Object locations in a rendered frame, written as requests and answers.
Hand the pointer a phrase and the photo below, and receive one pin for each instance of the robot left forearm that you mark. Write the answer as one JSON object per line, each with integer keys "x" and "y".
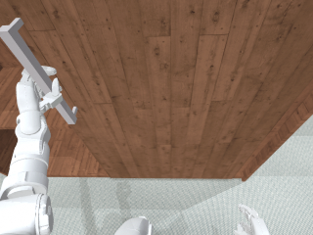
{"x": 30, "y": 161}

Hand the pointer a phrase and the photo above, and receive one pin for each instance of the robot left thigh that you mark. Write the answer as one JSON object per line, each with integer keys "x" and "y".
{"x": 136, "y": 226}

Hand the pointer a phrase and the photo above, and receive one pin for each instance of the handle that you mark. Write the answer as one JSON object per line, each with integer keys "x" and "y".
{"x": 12, "y": 38}

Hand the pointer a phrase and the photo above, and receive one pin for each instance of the right robot hand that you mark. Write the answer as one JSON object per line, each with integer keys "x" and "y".
{"x": 257, "y": 225}

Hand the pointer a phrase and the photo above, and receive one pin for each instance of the robot left upper arm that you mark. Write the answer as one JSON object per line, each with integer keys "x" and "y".
{"x": 26, "y": 215}

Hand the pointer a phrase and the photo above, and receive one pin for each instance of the left robot hand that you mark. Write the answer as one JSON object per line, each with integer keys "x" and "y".
{"x": 29, "y": 93}

